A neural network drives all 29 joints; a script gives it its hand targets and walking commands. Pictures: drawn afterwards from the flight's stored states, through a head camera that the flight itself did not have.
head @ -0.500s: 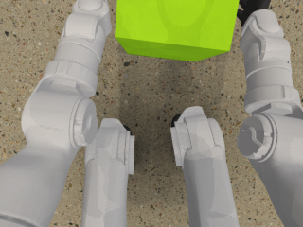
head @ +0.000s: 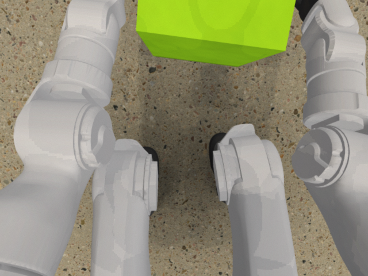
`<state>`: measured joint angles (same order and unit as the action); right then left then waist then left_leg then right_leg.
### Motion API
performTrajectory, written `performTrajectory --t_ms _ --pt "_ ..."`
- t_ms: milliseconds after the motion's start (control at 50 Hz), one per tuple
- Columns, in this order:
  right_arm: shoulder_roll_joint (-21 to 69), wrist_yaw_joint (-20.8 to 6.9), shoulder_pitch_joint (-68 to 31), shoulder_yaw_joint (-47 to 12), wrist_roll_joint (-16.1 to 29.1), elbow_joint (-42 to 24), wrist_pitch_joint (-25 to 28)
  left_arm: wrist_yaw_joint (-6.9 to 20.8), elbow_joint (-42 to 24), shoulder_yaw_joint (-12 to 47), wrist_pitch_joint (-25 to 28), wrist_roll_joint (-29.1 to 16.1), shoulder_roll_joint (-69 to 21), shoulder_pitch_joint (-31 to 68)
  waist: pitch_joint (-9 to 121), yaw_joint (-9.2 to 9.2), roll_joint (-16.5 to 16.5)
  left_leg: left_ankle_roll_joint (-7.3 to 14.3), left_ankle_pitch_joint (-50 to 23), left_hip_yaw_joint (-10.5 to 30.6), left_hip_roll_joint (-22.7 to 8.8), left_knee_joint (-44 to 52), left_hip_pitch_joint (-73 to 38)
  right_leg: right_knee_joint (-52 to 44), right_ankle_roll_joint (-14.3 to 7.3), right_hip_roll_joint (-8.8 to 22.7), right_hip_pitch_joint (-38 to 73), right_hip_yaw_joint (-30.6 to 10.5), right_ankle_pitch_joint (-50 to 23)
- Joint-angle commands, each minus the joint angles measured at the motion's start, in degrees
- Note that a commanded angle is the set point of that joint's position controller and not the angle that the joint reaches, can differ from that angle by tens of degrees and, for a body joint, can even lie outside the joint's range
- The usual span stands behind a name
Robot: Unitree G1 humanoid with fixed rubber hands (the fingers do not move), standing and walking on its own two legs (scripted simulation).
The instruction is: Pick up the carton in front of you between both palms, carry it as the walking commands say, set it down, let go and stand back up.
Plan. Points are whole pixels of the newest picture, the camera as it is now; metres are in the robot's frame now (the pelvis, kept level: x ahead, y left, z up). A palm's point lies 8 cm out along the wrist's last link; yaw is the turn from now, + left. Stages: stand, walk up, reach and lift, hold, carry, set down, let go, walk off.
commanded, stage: set down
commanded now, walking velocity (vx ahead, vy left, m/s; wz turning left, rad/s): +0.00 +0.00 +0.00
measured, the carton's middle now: out of the picture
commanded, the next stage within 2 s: let go in 1.42 s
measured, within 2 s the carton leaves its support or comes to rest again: neither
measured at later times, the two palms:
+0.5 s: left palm out of the picture +0.59 +0.09 -0.15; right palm out of the picture +0.52 -0.28 -0.15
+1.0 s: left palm out of the picture +0.60 +0.10 +0.01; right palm out of the picture +0.52 -0.29 +0.01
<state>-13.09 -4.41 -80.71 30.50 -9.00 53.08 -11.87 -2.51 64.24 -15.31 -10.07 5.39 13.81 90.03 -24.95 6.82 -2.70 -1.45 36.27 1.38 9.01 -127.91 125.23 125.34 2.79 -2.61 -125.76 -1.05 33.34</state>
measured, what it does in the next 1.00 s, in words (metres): rises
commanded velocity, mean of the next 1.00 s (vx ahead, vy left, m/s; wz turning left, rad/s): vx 0.00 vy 0.00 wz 0.00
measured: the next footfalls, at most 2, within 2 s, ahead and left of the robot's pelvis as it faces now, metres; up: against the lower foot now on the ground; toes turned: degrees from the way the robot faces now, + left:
none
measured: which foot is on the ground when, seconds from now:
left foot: down 0.00-1.00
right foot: down 0.00-1.00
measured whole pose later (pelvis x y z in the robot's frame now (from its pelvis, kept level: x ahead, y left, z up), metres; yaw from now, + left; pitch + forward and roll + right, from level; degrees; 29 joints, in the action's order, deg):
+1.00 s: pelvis +0.01 -0.01 +0.11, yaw -1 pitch +46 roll +1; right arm -18.1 3.0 -72.3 18.8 5.4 50.1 -11.4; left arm -5.8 55.5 -9.0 -13.2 -3.1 19.6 79.8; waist -2.9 6.5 -2.0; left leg -1.0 31.7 1.3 4.7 -102.8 117.3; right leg 100.7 0.1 -2.0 -119.5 -0.6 27.4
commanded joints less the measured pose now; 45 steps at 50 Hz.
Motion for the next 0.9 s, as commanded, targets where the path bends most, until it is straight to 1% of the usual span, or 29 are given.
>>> performTrajectory --t_ms 0,40,60,80,100,120,140,160,180,200,220,260,320,360,420,500,540,580,620,680,760,880 --pt "29.39 -8.50 -22.15 -12.88 1.72 3.53 -0.56 8.09 0.79 9.37 -0.95 -1.58 -32.22 16.97 43.43 2.37 -3.56 1.64 -8.53 -1.88 -0.15 11.51 -18.03 -8.67 -2.40 -1.80 18.67 3.45 -10.21" --pt "26.43 -7.65 -21.40 -11.72 1.75 3.93 0.21 7.41 -0.10 9.62 -0.42 -1.96 -29.20 16.80 44.42 2.72 -3.36 1.09 -9.68 -2.06 -0.59 11.20 -19.67 -8.39 -1.96 -1.43 19.63 3.73 -11.40" --pt "22.04 -6.59 -19.88 -9.92 1.39 4.13 0.91 6.52 -0.91 8.56 0.08 -1.96 -24.51 15.68 44.90 3.17 -3.27 0.64 -10.32 -2.24 -0.95 10.96 -20.81 -8.21 -1.66 -1.11 20.61 3.98 -12.21" --pt "16.07 -4.96 -18.00 -8.01 1.21 4.35 1.88 5.10 -1.63 7.55 0.75 -2.12 -18.05 14.56 46.13 3.40 -3.26 0.20 -11.19 -2.40 -1.33 10.76 -21.96 -7.97 -1.31 -0.69 21.63 4.16 -13.27" --pt "4.06 -1.72 -14.14 -4.57 0.93 4.57 3.43 2.19 -2.53 5.44 1.85 -2.24 -5.54 12.16 47.73 3.91 -3.05 -0.45 -12.11 -2.39 -1.93 10.55 -23.45 -7.82 -0.79 -0.10 23.05 4.31 -14.56" --pt "-3.79 0.93 -13.40 -4.27 2.25 4.90 4.99 -0.08 -2.82 6.67 2.52 -3.16 2.22 12.45 51.24 3.86 -2.75 -0.72 -13.60 -1.69 -2.62 10.30 -25.21 -7.66 -0.47 0.22 24.93 4.31 -16.44" --pt "-12.29 3.99 -12.55 -3.09 3.61 5.06 6.78 -2.57 -2.65 6.70 3.38 -4.11 9.96 12.28 53.49 4.39 -3.00 -1.25 -14.48 -1.22 -3.11 10.09 -26.20 -7.61 -0.19 0.49 25.58 4.22 -17.88" --pt "-14.91 5.82 -14.35 -4.18 5.58 4.83 8.08 -3.84 -3.42 7.97 3.93 -6.06 12.01 14.48 56.91 4.72 -3.11 -1.35 -16.70 -0.63 -3.31 9.48 -27.13 -7.26 -0.32 0.75 26.66 3.93 -20.31" --pt "-16.44 6.93 -15.47 -5.48 7.75 5.21 9.10 -4.41 -4.10 9.42 4.45 -8.32 13.02 15.99 59.80 5.25 -3.10 -1.26 -19.09 -0.27 -3.60 8.63 -28.01 -6.72 -0.44 0.97 27.56 3.75 -22.76" --pt "-17.37 7.65 -16.28 -6.85 9.77 5.51 9.92 -4.63 -4.77 10.83 4.91 -10.36 13.48 17.10 62.33 5.38 -3.48 -1.28 -21.44 -0.10 -3.97 7.80 -28.67 -6.19 -0.65 1.21 28.04 3.52 -25.03" --pt "-17.77 7.98 -16.69 -8.35 11.65 5.51 10.48 -4.57 -5.61 12.29 5.21 -12.08 13.48 17.82 64.53 5.50 -4.04 -1.32 -23.32 -0.03 -4.29 7.10 -29.33 -5.82 -0.93 1.32 28.87 3.33 -27.07" --pt "-17.46 7.97 -17.36 -11.58 15.22 5.99 10.98 -4.10 -6.73 15.30 5.56 -15.21 12.65 18.54 67.89 5.38 -4.75 -1.19 -24.81 -0.24 -4.73 6.44 -29.28 -5.37 -1.51 1.65 31.34 2.81 -30.05" --pt "-17.42 7.65 -16.72 -14.69 19.04 6.49 10.63 -3.64 -7.39 17.77 5.40 -18.26 12.32 17.52 72.06 5.36 -4.51 -0.79 -23.48 -0.80 -5.01 6.58 -29.11 -5.49 -1.90 2.06 34.97 2.46 -31.37" --pt "-17.79 7.62 -15.84 -15.77 20.46 6.20 10.02 -3.62 -7.73 17.89 4.92 -18.90 12.89 16.34 74.33 5.30 -3.97 -0.52 -21.81 -1.37 -4.98 7.02 -29.19 -6.19 -1.87 2.08 37.07 2.34 -31.14" --pt "-18.28 8.06 -14.96 -16.34 21.43 3.77 9.02 -4.03 -9.28 16.74 3.98 -18.19 13.99 15.02 79.07 4.78 -3.54 -0.21 -19.71 -2.62 -4.64 8.12 -30.39 -7.84 -1.75 1.68 40.57 2.51 -30.48" --pt "-18.20 9.29 -14.90 -16.59 21.33 -2.93 6.80 -4.95 -13.89 13.77 2.08 -16.23 15.32 14.88 88.41 3.57 -2.25 0.49 -17.42 -4.49 -3.72 11.40 -32.34 -11.15 -1.76 0.79 47.38 3.37 -29.55" --pt "-17.73 9.96 -14.81 -16.39 20.73 -5.58 5.11 -5.43 -14.97 12.08 0.58 -14.98 15.67 14.38 89.96 2.87 -1.22 0.98 -15.46 -5.07 -3.28 13.93 -32.44 -13.56 -1.62 0.26 49.01 3.72 -27.70" --pt "-16.43 10.20 -14.02 -15.99 19.79 -5.64 3.61 -5.51 -13.60 10.34 -0.69 -13.66 15.35 13.33 85.86 2.15 -0.04 1.39 -12.43 -5.15 -3.07 16.64 -29.92 -16.07 -1.36 0.04 47.26 3.67 -24.25" --pt "-14.76 10.08 -12.84 -15.32 18.60 -4.09 2.88 -5.07 -10.64 8.65 -1.22 -12.34 14.49 11.84 79.88 1.64 0.98 1.55 -10.20 -4.83 -3.11 18.97 -26.42 -18.21 -1.03 0.08 43.96 3.48 -21.30" --pt "-12.63 9.58 -10.70 -14.36 16.78 -2.65 3.07 -4.04 -7.52 6.77 -0.77 -10.56 12.81 9.38 75.94 1.38 1.62 1.33 -10.26 -4.42 -3.25 21.93 -23.82 -20.86 -0.66 0.17 41.02 3.43 -20.88" --pt "-11.85 8.78 -8.63 -12.73 14.85 -2.81 3.48 -3.25 -7.01 5.28 -0.08 -8.84 11.65 7.88 77.57 1.73 0.78 0.96 -12.27 -4.17 -3.18 25.83 -25.25 -24.32 -0.48 0.01 40.52 3.71 -22.59" --pt "-13.56 7.83 -6.56 -10.84 13.86 -7.32 2.52 -3.25 -12.76 5.60 -1.08 -8.20 11.31 8.15 86.61 3.00 -2.53 0.50 -16.08 -3.96 -2.69 31.23 -35.09 -30.02 -0.71 -0.46 43.40 4.79 -25.43"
